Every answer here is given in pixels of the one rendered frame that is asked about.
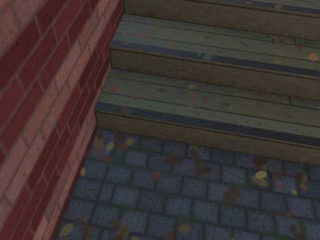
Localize stairs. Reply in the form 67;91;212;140
94;0;320;167

